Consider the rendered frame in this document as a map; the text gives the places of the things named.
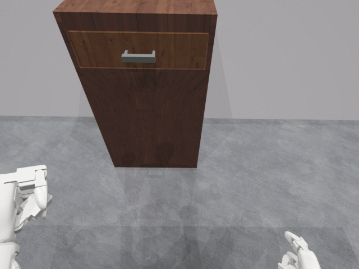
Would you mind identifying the drawer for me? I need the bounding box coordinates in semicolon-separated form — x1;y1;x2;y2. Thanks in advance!
68;30;208;69

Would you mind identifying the robot right hand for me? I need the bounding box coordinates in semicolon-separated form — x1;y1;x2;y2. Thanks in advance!
278;231;321;269

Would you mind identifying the robot left forearm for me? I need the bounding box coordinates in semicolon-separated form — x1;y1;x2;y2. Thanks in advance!
0;242;21;269

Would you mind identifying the cabinet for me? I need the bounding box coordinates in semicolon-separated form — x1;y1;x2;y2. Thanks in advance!
53;0;218;168

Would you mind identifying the handle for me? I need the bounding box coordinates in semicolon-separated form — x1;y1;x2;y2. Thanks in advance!
121;50;156;63

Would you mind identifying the robot left hand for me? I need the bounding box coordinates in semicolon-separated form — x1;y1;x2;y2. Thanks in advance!
0;165;53;243

